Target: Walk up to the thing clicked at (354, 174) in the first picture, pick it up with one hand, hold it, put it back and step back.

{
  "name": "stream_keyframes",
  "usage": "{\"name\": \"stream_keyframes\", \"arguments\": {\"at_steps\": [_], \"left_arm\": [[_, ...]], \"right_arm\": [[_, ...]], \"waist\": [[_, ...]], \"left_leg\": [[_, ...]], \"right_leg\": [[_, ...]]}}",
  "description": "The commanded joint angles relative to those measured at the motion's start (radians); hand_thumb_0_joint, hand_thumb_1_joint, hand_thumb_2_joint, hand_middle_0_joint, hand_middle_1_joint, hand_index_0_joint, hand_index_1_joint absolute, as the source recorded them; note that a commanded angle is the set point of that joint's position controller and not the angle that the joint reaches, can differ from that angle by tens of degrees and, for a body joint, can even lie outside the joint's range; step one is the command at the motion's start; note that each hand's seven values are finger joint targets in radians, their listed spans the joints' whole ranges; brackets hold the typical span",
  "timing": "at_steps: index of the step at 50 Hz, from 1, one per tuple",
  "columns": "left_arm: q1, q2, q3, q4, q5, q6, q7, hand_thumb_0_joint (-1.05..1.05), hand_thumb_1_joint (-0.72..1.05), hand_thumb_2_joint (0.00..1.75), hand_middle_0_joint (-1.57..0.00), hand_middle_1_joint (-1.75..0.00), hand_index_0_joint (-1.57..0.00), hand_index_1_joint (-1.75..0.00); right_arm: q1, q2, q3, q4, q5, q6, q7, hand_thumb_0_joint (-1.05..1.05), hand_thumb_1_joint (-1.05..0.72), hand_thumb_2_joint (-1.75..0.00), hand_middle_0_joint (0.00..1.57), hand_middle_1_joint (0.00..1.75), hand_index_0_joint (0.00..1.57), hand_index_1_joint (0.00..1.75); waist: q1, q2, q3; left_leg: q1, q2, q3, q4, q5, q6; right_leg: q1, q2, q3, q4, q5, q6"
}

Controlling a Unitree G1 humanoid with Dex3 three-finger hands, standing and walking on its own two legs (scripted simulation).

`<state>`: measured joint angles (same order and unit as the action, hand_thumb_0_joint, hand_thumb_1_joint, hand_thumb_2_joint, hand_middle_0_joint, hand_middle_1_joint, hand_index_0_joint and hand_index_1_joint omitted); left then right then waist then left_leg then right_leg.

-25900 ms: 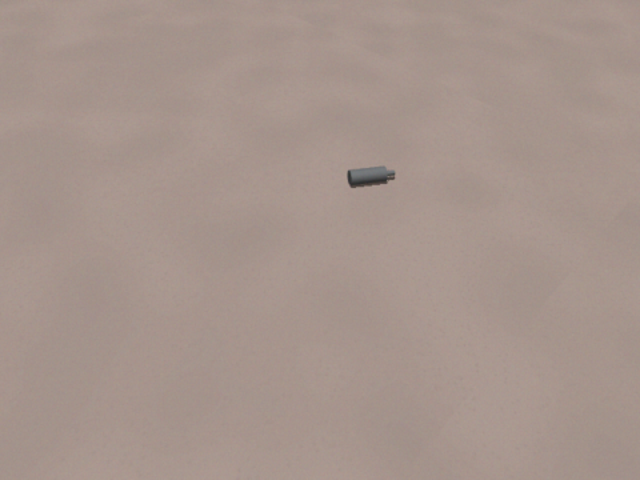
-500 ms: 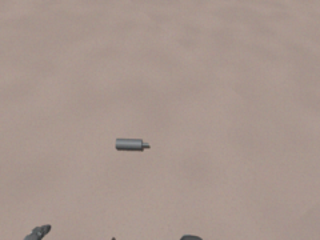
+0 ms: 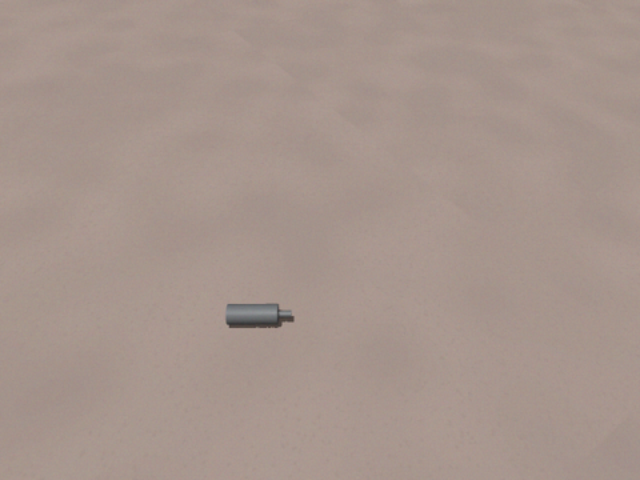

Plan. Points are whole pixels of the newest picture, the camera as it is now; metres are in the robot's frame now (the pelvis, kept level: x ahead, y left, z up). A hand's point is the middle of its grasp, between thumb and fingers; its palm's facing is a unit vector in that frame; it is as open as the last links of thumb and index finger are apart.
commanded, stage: walk up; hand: left
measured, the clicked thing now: (259, 314) +0.81 +0.21 -0.73
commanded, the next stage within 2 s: stand in 0.42 s
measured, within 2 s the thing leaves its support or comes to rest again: neither
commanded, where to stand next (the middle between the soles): +0.42 -0.01 m, yaw +1 degrees
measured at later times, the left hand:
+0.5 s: hand out of the picture +0.13 +0.24 -0.15, palm faces -0.04 -0.94 -0.33, open 7.4 cm
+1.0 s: hand out of the picture +0.05 +0.25 -0.14, palm faces -0.04 -0.94 -0.34, open 7.4 cm
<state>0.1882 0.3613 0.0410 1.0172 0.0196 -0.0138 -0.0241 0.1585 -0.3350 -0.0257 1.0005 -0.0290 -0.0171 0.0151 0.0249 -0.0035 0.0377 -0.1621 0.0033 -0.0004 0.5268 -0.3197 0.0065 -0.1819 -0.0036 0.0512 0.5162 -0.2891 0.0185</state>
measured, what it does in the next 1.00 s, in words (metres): stands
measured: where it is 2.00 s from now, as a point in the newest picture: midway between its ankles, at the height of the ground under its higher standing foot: outside the picture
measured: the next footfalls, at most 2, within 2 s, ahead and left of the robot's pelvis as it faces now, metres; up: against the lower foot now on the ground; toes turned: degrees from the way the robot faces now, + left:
none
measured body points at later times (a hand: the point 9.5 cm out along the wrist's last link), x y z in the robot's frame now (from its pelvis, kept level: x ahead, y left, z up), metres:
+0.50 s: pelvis +0.01 +0.00 +0.01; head +0.03 +0.00 +0.46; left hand +0.13 +0.29 -0.12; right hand +0.09 -0.31 -0.12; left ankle -0.02 +0.12 -0.73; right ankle +0.00 -0.14 -0.73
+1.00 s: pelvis -0.03 -0.01 +0.01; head -0.02 -0.01 +0.46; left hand +0.05 +0.29 -0.12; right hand +0.05 -0.31 -0.12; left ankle -0.02 +0.12 -0.73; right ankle +0.00 -0.14 -0.73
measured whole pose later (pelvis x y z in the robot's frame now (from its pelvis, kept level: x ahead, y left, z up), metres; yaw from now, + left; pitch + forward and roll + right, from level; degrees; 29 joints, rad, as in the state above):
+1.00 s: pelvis -0.03 -0.01 +0.01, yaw +0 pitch -3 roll +0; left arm 0.11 0.35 -0.01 1.13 0.02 -0.01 -0.01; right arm 0.10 -0.35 -0.02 1.14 -0.01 -0.01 0.02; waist 0.00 0.00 0.06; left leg -0.10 0.01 0.00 0.32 -0.17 -0.01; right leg -0.12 -0.01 0.05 0.32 -0.15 0.02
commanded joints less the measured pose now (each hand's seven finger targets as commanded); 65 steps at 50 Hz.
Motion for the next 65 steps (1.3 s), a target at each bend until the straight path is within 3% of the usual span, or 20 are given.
{"name": "stream_keyframes", "arguments": {"at_steps": [1, 5, 12, 20, 21, 23, 25, 27, 34, 40, 44, 46, 48, 54, 56, 60, 62, 65], "left_arm": [[-0.067, 0.218, 0.049, -0.062, -0.013, -0.041, 0.022, 0.00, 0.90, 0.90, -0.20, -0.30, -0.20, -0.30], [-0.088, 0.220, 0.043, -0.058, -0.016, -0.039, 0.032, 0.00, 0.90, 0.90, -0.20, -0.30, -0.20, -0.30], [-0.106, 0.219, 0.040, -0.053, -0.011, -0.033, 0.038, 0.00, 0.90, 0.90, -0.20, -0.30, -0.20, -0.30], [-0.145, 0.209, 0.035, -0.049, -0.013, -0.028, 0.038, 0.00, 0.90, 0.90, -0.20, -0.30, -0.20, -0.30], [-0.156, 0.183, 0.014, -0.025, -0.019, -0.022, 0.035, 0.00, 0.90, 0.90, -0.20, -0.30, -0.20, -0.30], [-0.154, 0.190, 0.016, -0.022, -0.021, -0.018, 0.037, 0.00, 0.90, 0.90, -0.20, -0.30, -0.20, -0.30], [-0.147, 0.194, 0.013, -0.009, -0.019, -0.018, 0.039, 0.00, 0.90, 0.90, -0.20, -0.30, -0.20, -0.30], [-0.149, 0.195, 0.010, -0.001, -0.017, -0.018, 0.039, 0.00, 0.90, 0.90, -0.20, -0.30, -0.20, -0.30], [-0.172, 0.198, 0.000, 0.025, -0.013, -0.017, 0.037, 0.00, 0.90, 0.90, -0.20, -0.30, -0.20, -0.30], [-0.157, 0.196, -0.005, 0.037, -0.012, -0.022, 0.034, 0.00, 0.90, 0.90, -0.20, -0.30, -0.20, -0.30], [-0.155, 0.200, -0.006, 0.041, -0.010, -0.024, 0.033, 0.00, 0.90, 0.90, -0.20, -0.30, -0.20, -0.30], [-0.142, 0.206, -0.005, 0.046, -0.010, -0.023, 0.032, 0.00, 0.90, 0.90, -0.20, -0.30, -0.20, -0.30], [-0.142, 0.209, -0.006, 0.049, -0.009, -0.025, 0.032, 0.00, 0.90, 0.90, -0.20, -0.30, -0.20, -0.30], [-0.117, 0.212, -0.006, 0.050, -0.009, -0.022, 0.028, 0.00, 0.90, 0.90, -0.20, -0.30, -0.20, -0.30], [-0.116, 0.213, -0.006, 0.049, -0.010, -0.025, 0.029, 0.00, 0.90, 0.90, -0.20, -0.30, -0.20, -0.30], [-0.101, 0.212, -0.008, 0.053, -0.009, -0.026, 0.029, 0.00, 0.90, 0.90, -0.20, -0.30, -0.20, -0.30], [-0.105, 0.217, -0.007, 0.051, -0.011, -0.022, 0.029, 0.00, 0.90, 0.90, -0.20, -0.30, -0.20, -0.30], [-0.097, 0.209, -0.011, 0.046, -0.009, -0.023, 0.028, 0.00, 0.90, 0.90, -0.20, -0.30, -0.20, -0.30]], "right_arm": [[-0.070, -0.222, -0.054, -0.073, 0.007, -0.034, -0.021, 0.00, -0.90, -0.90, 0.20, 0.30, 0.20, 0.30], [-0.063, -0.216, -0.058, -0.053, 0.014, -0.029, -0.023, 0.00, -0.90, -0.90, 0.20, 0.30, 0.20, 0.30], [-0.083, -0.209, -0.062, -0.039, 0.011, -0.021, -0.024, 0.00, -0.90, -0.90, 0.20, 0.30, 0.20, 0.30], [-0.102, -0.221, -0.060, -0.019, 0.009, -0.020, -0.023, 0.00, -0.90, -0.90, 0.20, 0.30, 0.20, 0.30], [-0.121, -0.225, -0.048, -0.011, 0.024, -0.019, -0.024, 0.00, -0.90, -0.90, 0.20, 0.30, 0.20, 0.30], [-0.112, -0.232, -0.049, 0.000, 0.026, -0.019, -0.027, 0.00, -0.90, -0.90, 0.20, 0.30, 0.20, 0.30], [-0.112, -0.229, -0.046, 0.015, 0.028, -0.020, -0.030, 0.00, -0.90, -0.90, 0.20, 0.30, 0.20, 0.30], [-0.103, -0.229, -0.044, 0.024, 0.028, -0.020, -0.031, 0.00, -0.90, -0.90, 0.20, 0.30, 0.20, 0.30], [-0.125, -0.220, -0.032, 0.047, 0.025, -0.010, -0.024, 0.00, -0.90, -0.90, 0.20, 0.30, 0.20, 0.30], [-0.125, -0.221, -0.031, 0.064, 0.021, -0.008, -0.017, 0.00, -0.90, -0.90, 0.20, 0.30, 0.20, 0.30], [-0.116, -0.220, -0.032, 0.075, 0.019, -0.010, -0.013, 0.00, -0.90, -0.90, 0.20, 0.30, 0.20, 0.30], [-0.118, -0.219, -0.032, 0.079, 0.017, -0.009, -0.011, 0.00, -0.90, -0.90, 0.20, 0.30, 0.20, 0.30], [-0.109, -0.217, -0.034, 0.079, 0.018, -0.009, -0.010, 0.00, -0.90, -0.90, 0.20, 0.30, 0.20, 0.30], [-0.093, -0.214, -0.032, 0.084, 0.016, -0.010, -0.008, 0.00, -0.90, -0.90, 0.20, 0.30, 0.20, 0.30], [-0.086, -0.225, -0.035, 0.084, 0.017, -0.011, -0.008, 0.00, -0.90, -0.90, 0.20, 0.30, 0.20, 0.30], [-0.083, -0.222, -0.032, 0.083, 0.019, -0.010, -0.010, 0.00, -0.90, -0.90, 0.20, 0.30, 0.20, 0.30], [-0.069, -0.219, -0.028, 0.087, 0.017, -0.008, -0.010, 0.00, -0.90, -0.90, 0.20, 0.30, 0.20, 0.30], [-0.074, -0.228, -0.030, 0.084, 0.018, -0.009, -0.010, 0.00, -0.90, -0.90, 0.20, 0.30, 0.20, 0.30]], "waist": [[-0.018, 0.025, -0.033], [-0.026, 0.000, -0.088], [-0.024, -0.041, -0.105], [-0.024, 0.015, -0.072], [-0.028, 0.039, -0.062], [-0.028, 0.044, -0.104], [-0.029, 0.032, -0.133], [-0.032, 0.023, -0.148], [-0.036, -0.005, -0.082], [-0.034, 0.001, -0.058], [-0.035, -0.001, -0.044], [-0.029, 0.000, -0.014], [-0.035, -0.014, -0.031], [-0.030, -0.012, -0.014], [-0.033, 0.013, -0.043], [-0.030, -0.010, -0.037], [-0.032, -0.007, -0.004], [-0.030, 0.007, -0.033]], "left_leg": [[-0.043, 0.083, -0.075, -0.116, 0.201, 0.021], [0.028, 0.089, -0.056, -0.091, 0.335, 0.023], [0.035, 0.089, -0.040, -0.080, 0.299, 0.032], [0.043, 0.105, -0.057, -0.126, 0.314, 0.038], [0.038, 0.123, -0.088, -0.171, 0.404, 0.029], [0.087, 0.129, -0.081, -0.179, 0.502, 0.019], [0.129, 0.133, -0.075, -0.168, 0.581, 0.017], [0.149, 0.131, -0.064, -0.178, 0.593, 0.013], [0.093, 0.118, -0.072, -0.245, 0.337, 0.007], [0.094, 0.112, -0.074, -0.274, 0.194, 0.006], [0.083, 0.116, -0.081, -0.280, 0.166, 0.005], [0.055, 0.109, -0.086, -0.288, 0.102, 0.005], [0.064, 0.113, -0.087, -0.281, 0.124, 0.011], [0.044, 0.108, -0.093, -0.287, 0.069, 0.011], [0.050, 0.115, -0.095, -0.280, 0.104, 0.016], [0.047, 0.114, -0.099, -0.270, 0.123, 0.016], [0.016, 0.104, -0.098, -0.280, 0.064, 0.014], [0.037, 0.114, -0.100, -0.267, 0.116, 0.017]], "right_leg": [[0.061, -0.091, 0.106, -0.086, 0.294, -0.085], [0.078, -0.097, 0.087, -0.073, 0.400, -0.082], [0.091, -0.102, 0.090, -0.075, 0.387, -0.085], [0.061, -0.074, 0.070, -0.066, 0.352, -0.072], [0.078, -0.101, 0.077, -0.107, 0.420, -0.054], [0.113, -0.099, 0.067, -0.095, 0.467, -0.048], [0.138, -0.105, 0.056, -0.101, 0.537, -0.049], [0.148, -0.105, 0.052, -0.107, 0.548, -0.046], [0.119, -0.107, 0.063, -0.198, 0.348, -0.033], [0.063, -0.107, 0.074, -0.246, 0.216, -0.030], [0.045, -0.107, 0.077, -0.254, 0.176, -0.031], [0.024, -0.101, 0.081, -0.269, 0.084, -0.029], [0.031, -0.108, 0.086, -0.266, 0.102, -0.034], [-0.006, -0.103, 0.092, -0.271, 0.023, -0.037], [0.029, -0.106, 0.091, -0.253, 0.091, -0.038], [0.031, -0.107, 0.088, -0.246, 0.120, -0.036], [0.008, -0.103, 0.093, -0.260, 0.037, -0.035], [0.022, -0.107, 0.087, -0.247, 0.099, -0.038]]}}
